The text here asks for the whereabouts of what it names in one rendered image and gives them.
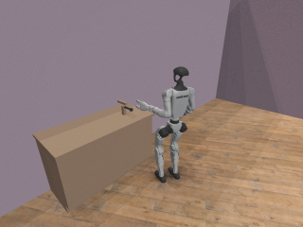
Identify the robot thigh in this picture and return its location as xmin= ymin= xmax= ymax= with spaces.
xmin=169 ymin=121 xmax=187 ymax=152
xmin=154 ymin=126 xmax=170 ymax=155

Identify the robot left hand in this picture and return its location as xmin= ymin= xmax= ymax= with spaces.
xmin=135 ymin=100 xmax=149 ymax=111

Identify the robot left forearm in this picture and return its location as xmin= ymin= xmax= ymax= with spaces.
xmin=147 ymin=105 xmax=168 ymax=118

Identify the left robot upper arm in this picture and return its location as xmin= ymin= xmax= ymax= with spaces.
xmin=161 ymin=89 xmax=172 ymax=118

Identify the tap lever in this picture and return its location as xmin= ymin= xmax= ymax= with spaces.
xmin=124 ymin=106 xmax=134 ymax=112

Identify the left robot thigh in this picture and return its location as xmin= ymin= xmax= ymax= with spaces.
xmin=154 ymin=126 xmax=170 ymax=155

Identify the right robot upper arm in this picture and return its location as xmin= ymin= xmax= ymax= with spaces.
xmin=187 ymin=87 xmax=195 ymax=112

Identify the right robot thigh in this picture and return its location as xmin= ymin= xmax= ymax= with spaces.
xmin=169 ymin=121 xmax=187 ymax=152

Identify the counter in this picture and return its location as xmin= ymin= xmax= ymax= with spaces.
xmin=32 ymin=99 xmax=155 ymax=213

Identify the robot right forearm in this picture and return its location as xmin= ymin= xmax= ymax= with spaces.
xmin=183 ymin=109 xmax=194 ymax=116

